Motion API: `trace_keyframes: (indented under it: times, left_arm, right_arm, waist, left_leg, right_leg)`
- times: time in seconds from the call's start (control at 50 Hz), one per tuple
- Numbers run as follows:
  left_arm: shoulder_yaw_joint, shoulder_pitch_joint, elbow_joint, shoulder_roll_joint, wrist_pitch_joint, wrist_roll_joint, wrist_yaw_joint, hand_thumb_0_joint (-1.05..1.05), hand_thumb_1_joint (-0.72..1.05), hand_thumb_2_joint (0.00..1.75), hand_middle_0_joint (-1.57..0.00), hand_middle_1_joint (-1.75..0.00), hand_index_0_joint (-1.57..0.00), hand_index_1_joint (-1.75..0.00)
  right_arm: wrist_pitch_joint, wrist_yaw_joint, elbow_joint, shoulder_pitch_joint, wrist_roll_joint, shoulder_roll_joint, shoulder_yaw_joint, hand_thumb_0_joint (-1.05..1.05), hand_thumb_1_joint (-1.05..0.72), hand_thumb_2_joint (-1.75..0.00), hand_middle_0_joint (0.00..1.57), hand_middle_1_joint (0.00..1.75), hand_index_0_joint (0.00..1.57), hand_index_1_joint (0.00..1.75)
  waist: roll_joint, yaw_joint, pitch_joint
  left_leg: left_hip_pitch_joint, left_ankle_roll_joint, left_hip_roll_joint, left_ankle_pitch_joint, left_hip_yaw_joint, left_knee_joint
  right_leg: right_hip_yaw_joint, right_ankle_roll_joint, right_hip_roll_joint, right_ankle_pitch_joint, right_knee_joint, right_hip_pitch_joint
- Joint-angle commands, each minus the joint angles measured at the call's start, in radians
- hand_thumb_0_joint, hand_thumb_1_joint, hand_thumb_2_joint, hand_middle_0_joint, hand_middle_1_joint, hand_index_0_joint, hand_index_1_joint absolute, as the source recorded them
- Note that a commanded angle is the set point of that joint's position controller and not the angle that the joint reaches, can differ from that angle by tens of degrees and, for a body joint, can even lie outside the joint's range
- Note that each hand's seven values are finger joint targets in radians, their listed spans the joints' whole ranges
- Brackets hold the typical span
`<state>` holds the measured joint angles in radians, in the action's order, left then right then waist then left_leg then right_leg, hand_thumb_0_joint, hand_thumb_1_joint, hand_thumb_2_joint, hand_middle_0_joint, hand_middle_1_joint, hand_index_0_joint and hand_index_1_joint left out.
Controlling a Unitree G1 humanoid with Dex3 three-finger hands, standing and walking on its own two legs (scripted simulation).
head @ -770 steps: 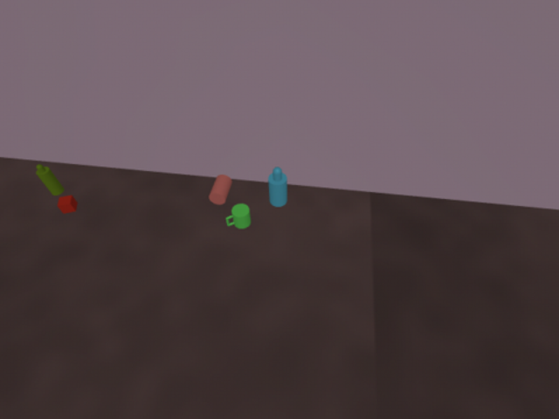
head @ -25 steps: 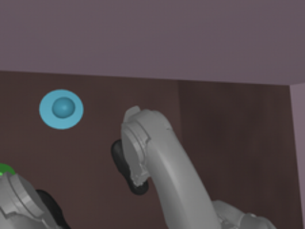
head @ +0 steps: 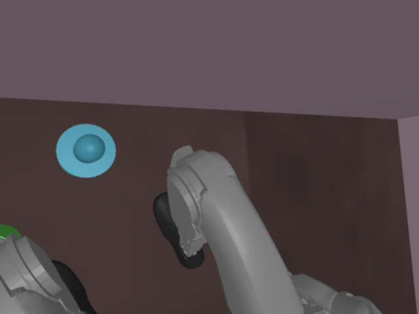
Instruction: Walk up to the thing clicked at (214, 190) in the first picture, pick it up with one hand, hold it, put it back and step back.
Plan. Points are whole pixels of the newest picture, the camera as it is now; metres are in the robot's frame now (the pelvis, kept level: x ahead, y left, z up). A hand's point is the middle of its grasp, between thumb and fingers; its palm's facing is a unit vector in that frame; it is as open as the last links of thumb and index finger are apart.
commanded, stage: close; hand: left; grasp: from above
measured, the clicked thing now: out of the picture +0.44 +0.35 -0.27
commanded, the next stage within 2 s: settle in 0.56 s
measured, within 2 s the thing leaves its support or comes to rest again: leaves its support in 1.06 s
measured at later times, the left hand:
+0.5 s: hand out of the picture +0.42 +0.34 -0.25, palm faces +0.03 -0.46 -0.89, open 11.1 cm
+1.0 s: hand out of the picture +0.42 +0.34 -0.25, palm faces +0.09 -0.49 -0.87, open 10.9 cm
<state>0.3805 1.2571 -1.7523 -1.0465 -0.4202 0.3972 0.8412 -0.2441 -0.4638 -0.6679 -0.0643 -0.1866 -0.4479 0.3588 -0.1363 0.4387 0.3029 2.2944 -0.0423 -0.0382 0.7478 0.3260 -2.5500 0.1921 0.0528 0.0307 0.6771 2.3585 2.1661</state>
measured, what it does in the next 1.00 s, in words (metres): stands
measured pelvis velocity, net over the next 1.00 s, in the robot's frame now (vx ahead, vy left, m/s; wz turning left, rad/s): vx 0.00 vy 0.00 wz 0.01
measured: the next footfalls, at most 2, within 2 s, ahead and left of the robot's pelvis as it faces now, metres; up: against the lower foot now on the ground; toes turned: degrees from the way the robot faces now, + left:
none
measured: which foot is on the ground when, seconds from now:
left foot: down 0.00-1.00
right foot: down 0.00-1.00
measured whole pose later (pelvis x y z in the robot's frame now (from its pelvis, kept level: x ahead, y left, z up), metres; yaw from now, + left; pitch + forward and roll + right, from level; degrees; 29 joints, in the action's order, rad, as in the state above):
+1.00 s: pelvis +0.00 +0.00 +0.00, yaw +0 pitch +26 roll -15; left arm 0.44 1.27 -1.72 -1.03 -0.44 0.41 0.83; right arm -0.24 -0.47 -0.67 -0.07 -0.18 -0.43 0.35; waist -0.13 0.42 0.30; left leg 2.29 -0.04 -0.04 0.74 0.32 -2.54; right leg 0.19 0.05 0.03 0.68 2.35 2.16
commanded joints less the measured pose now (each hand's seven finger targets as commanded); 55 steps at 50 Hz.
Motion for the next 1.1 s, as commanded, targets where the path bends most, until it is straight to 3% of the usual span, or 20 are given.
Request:
trace_keyframes:
  times: [0.0, 0.2, 0.22, 0.36, 0.46, 0.56, 0.64, 0.68, 0.78, 0.84, 0.92, 1.0, 1.04, 1.08]
  left_arm:
    - [-0.029, 0.200, 0.078, -0.206, 0.009, 0.043, 0.031, 0.00, -0.05, 0.85, -0.43, -0.79, -0.40, -0.82]
    - [-0.025, 0.222, 0.101, -0.198, 0.008, 0.031, 0.028, 0.00, -0.01, 0.84, -0.46, -0.77, -0.43, -0.80]
    - [-0.029, 0.208, 0.074, -0.194, 0.007, 0.050, 0.029, 0.00, -0.01, 0.84, -0.45, -0.79, -0.43, -0.81]
    - [-0.019, 0.197, 0.070, -0.202, 0.009, 0.051, 0.037, 0.00, 0.04, 0.87, -0.51, -0.76, -0.48, -0.80]
    - [-0.025, 0.207, 0.080, -0.184, 0.015, 0.031, 0.035, 0.00, 0.03, 0.85, -0.51, -0.74, -0.48, -0.78]
    - [-0.036, 0.182, 0.078, -0.182, 0.017, 0.028, 0.033, 0.00, 0.08, 0.87, -0.55, -0.72, -0.51, -0.77]
    - [-0.028, 0.190, 0.085, -0.190, 0.015, 0.016, 0.024, 0.00, 0.11, 0.87, -0.56, -0.74, -0.53, -0.78]
    - [-0.027, 0.205, 0.089, -0.184, 0.013, 0.008, 0.026, 0.00, 0.14, 0.79, -0.62, -0.69, -0.59, -0.73]
    - [-0.013, 0.210, 0.088, -0.201, 0.017, 0.028, 0.027, 0.00, 0.24, 0.85, -0.70, -0.70, -0.67, -0.74]
    - [0.003, 0.236, 0.115, -0.211, 0.005, 0.018, 0.035, 0.00, 0.24, 0.81, -0.70, -0.68, -0.66, -0.72]
    - [0.014, 0.238, 0.144, -0.227, -0.009, 0.042, 0.033, 0.00, 0.26, 0.83, -0.72, -0.69, -0.68, -0.73]
    - [0.014, 0.299, 0.239, -0.266, -0.033, 0.097, 0.025, 0.00, 0.23, 0.80, -0.69, -0.67, -0.66, -0.71]
    - [0.020, 0.328, 0.293, -0.289, -0.048, 0.143, 0.017, 0.00, 0.20, 0.76, -0.66, -0.65, -0.63, -0.68]
    - [0.026, 0.340, 0.327, -0.270, -0.061, 0.159, 0.004, 0.00, 0.18, 0.75, -0.64, -0.65, -0.62, -0.68]
  right_arm:
    - [0.007, 0.004, -0.044, -0.224, 0.004, -0.341, -0.072, 0.00, -0.89, -0.90, 0.20, 0.30, 0.20, 0.30]
    - [0.004, 0.007, -0.049, -0.199, 0.001, -0.338, -0.081, 0.00, -0.89, -0.90, 0.20, 0.30, 0.20, 0.30]
    - [0.004, 0.006, -0.066, -0.209, 0.001, -0.339, -0.081, 0.00, -0.89, -0.90, 0.20, 0.30, 0.20, 0.30]
    - [0.005, 0.004, -0.051, -0.216, 0.000, -0.334, -0.078, 0.00, -0.89, -0.90, 0.20, 0.30, 0.20, 0.30]
    - [0.005, 0.005, -0.047, -0.207, 0.000, -0.341, -0.087, 0.00, -0.89, -0.90, 0.20, 0.30, 0.20, 0.30]
    - [0.006, 0.000, -0.042, -0.215, -0.002, -0.338, -0.078, 0.00, -0.89, -0.90, 0.20, 0.30, 0.20, 0.30]
    - [0.001, 0.003, -0.057, -0.207, -0.004, -0.335, -0.079, 0.00, -0.89, -0.90, 0.20, 0.30, 0.20, 0.30]
    - [0.001, 0.001, -0.053, -0.210, -0.004, -0.335, -0.080, 0.00, -0.91, -0.90, 0.20, 0.30, 0.20, 0.30]
    - [0.005, 0.003, -0.055, -0.214, 0.004, -0.334, -0.081, 0.00, -0.91, -0.90, 0.20, 0.30, 0.20, 0.30]
    - [0.004, -0.002, -0.045, -0.208, 0.006, -0.341, -0.091, 0.00, -0.91, -0.90, 0.20, 0.30, 0.20, 0.30]
    - [0.013, -0.002, -0.037, -0.230, 0.013, -0.336, -0.095, 0.00, -0.91, -0.90, 0.20, 0.30, 0.20, 0.30]
    - [0.016, 0.002, -0.044, -0.215, 0.015, -0.326, -0.116, 0.00, -0.91, -0.90, 0.20, 0.30, 0.20, 0.30]
    - [0.017, 0.003, -0.062, -0.227, 0.017, -0.319, -0.134, 0.00, -0.91, -0.90, 0.20, 0.30, 0.20, 0.30]
    - [0.019, 0.002, -0.062, -0.247, 0.022, -0.316, -0.160, 0.00, -0.90, -0.90, 0.20, 0.30, 0.20, 0.30]
  waist:
    - [0.505, 0.084, -0.689]
    - [0.512, 0.088, -0.657]
    - [0.507, 0.086, -0.661]
    - [0.506, 0.083, -0.687]
    - [0.511, 0.087, -0.645]
    - [0.499, 0.084, -0.676]
    - [0.471, 0.081, -0.675]
    - [0.482, 0.083, -0.681]
    - [0.518, 0.074, -0.698]
    - [0.538, 0.067, -0.693]
    - [0.567, 0.063, -0.734]
    - [0.616, 0.042, -0.777]
    - [0.657, 0.031, -0.816]
    - [0.683, 0.019, -0.854]
  left_leg:
    - [-0.462, 0.051, -0.024, -0.247, -0.114, 0.251]
    - [-0.469, 0.050, -0.022, -0.214, -0.113, 0.256]
    - [-0.451, 0.049, -0.025, -0.201, -0.122, 0.260]
    - [-0.471, 0.049, -0.026, -0.232, -0.111, 0.262]
    - [-0.493, 0.048, -0.025, -0.210, -0.099, 0.264]
    - [-0.474, 0.054, -0.019, -0.240, -0.120, 0.249]
    - [-0.438, 0.058, -0.014, -0.222, -0.136, 0.239]
    - [-0.452, 0.058, -0.018, -0.230, -0.119, 0.245]
    - [-0.477, 0.046, -0.024, -0.230, -0.117, 0.263]
    - [-0.502, 0.047, -0.025, -0.243, -0.109, 0.265]
    - [-0.526, 0.044, -0.024, -0.253, -0.124, 0.273]
    - [-0.553, 0.040, -0.026, -0.284, -0.142, 0.287]
    - [-0.557, 0.036, -0.032, -0.298, -0.152, 0.294]
    - [-0.583, 0.025, -0.037, -0.317, -0.151, 0.313]
  right_leg:
    - [0.115, -0.041, 0.039, -0.341, -0.219, -0.386]
    - [0.120, -0.037, 0.027, -0.312, -0.204, -0.357]
    - [0.116, -0.039, 0.037, -0.309, -0.221, -0.373]
    - [0.119, -0.041, 0.039, -0.328, -0.215, -0.389]
    - [0.126, -0.040, 0.025, -0.304, -0.200, -0.351]
    - [0.114, -0.037, 0.039, -0.330, -0.216, -0.396]
    - [0.108, -0.029, 0.036, -0.319, -0.229, -0.407]
    - [0.112, -0.033, 0.031, -0.321, -0.218, -0.393]
    - [0.114, -0.040, 0.034, -0.325, -0.213, -0.392]
    - [0.118, -0.038, 0.022, -0.330, -0.198, -0.378]
    - [0.107, -0.039, 0.028, -0.343, -0.216, -0.406]
    - [0.096, -0.038, 0.020, -0.373, -0.226, -0.420]
    - [0.083, -0.042, 0.024, -0.387, -0.242, -0.406]
    - [0.079, -0.051, 0.022, -0.393, -0.236, -0.392]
